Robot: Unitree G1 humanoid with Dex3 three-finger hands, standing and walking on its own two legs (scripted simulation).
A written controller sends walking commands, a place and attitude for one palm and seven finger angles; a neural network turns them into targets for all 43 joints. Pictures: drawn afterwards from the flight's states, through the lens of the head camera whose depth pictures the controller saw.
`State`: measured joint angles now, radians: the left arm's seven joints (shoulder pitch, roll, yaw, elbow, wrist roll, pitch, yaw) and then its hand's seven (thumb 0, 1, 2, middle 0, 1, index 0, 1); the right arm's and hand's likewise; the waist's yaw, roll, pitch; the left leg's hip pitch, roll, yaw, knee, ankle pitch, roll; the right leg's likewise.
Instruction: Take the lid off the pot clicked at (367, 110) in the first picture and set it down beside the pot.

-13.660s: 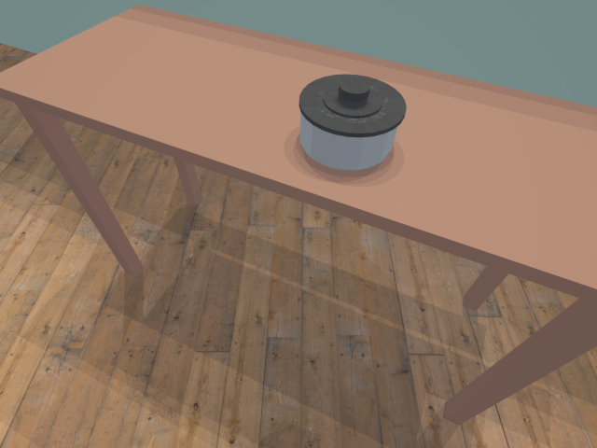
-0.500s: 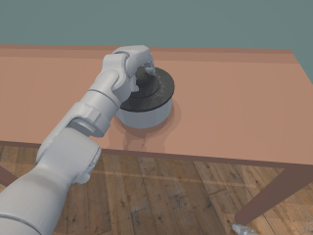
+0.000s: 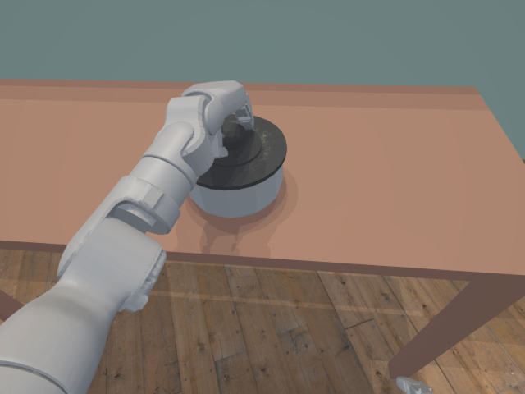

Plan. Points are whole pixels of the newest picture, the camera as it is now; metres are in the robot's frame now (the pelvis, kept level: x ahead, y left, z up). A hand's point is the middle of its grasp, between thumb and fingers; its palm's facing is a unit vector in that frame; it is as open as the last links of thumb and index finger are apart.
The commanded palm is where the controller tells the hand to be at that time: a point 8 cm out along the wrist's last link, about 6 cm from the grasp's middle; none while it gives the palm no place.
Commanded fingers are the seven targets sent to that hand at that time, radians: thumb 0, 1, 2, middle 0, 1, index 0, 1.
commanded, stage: lower the open fingers around the knob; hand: left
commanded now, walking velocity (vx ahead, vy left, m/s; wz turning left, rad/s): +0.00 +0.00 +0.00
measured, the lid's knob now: (230, 136) +0.49 +0.05 +0.14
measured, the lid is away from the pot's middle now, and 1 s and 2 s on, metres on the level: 0.00 0.00 0.00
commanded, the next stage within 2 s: close the fingers and squeeze the knob in 0.30 s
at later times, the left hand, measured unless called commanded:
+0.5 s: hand (221, 137) +0.45 +0.06 +0.17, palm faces -0.33 -0.05 -0.94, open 10.4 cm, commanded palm +0.44 +0.06 +0.22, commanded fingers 0.00 -0.15 1.11 -0.60 -0.55 -0.60 -0.55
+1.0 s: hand (225, 141) +0.45 +0.05 +0.16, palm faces -0.33 -0.06 -0.94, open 8.7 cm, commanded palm +0.45 +0.06 +0.22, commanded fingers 0.00 0.15 0.99 -0.64 -0.94 -0.64 -0.94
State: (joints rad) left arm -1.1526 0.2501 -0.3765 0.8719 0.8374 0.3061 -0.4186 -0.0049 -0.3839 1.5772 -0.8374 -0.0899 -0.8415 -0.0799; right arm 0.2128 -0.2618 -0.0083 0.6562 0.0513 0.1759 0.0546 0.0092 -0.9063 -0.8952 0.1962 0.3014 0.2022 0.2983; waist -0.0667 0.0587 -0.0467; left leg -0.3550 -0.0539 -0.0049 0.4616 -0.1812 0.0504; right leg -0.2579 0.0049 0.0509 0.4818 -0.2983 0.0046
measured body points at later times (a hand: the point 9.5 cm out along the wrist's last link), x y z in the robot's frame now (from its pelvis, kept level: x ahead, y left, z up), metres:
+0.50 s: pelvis +0.00 +0.00 +0.00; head +0.02 -0.03 +0.45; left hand +0.47 +0.06 +0.22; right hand +0.13 -0.25 -0.13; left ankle +0.03 +0.09 -0.74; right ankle -0.03 -0.13 -0.74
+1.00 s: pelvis +0.00 -0.01 +0.00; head +0.02 -0.03 +0.45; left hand +0.46 +0.05 +0.22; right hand +0.14 -0.25 -0.13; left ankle +0.03 +0.09 -0.74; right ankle -0.03 -0.13 -0.74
